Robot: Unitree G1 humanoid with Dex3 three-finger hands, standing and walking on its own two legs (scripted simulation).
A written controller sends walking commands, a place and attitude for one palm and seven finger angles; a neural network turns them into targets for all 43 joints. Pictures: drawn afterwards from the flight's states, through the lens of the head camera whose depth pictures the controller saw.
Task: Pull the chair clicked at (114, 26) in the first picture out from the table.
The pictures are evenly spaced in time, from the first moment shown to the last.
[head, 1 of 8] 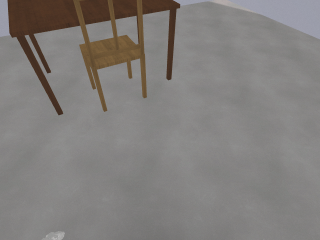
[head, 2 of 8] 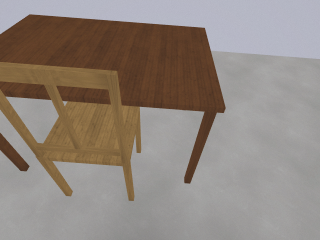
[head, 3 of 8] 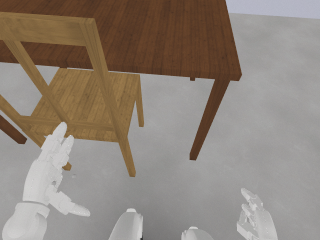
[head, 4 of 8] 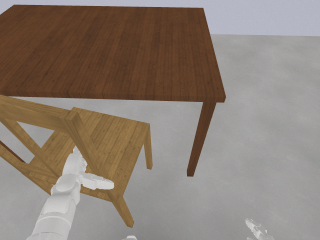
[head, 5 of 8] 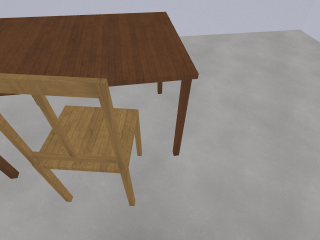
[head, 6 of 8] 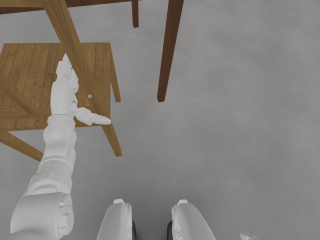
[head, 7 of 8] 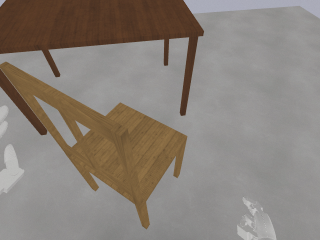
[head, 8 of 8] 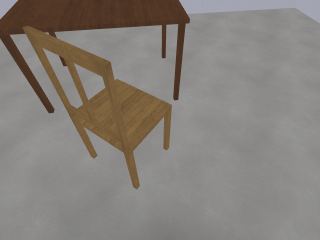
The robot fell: no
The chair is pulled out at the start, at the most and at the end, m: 0.00 0.55 0.55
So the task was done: yes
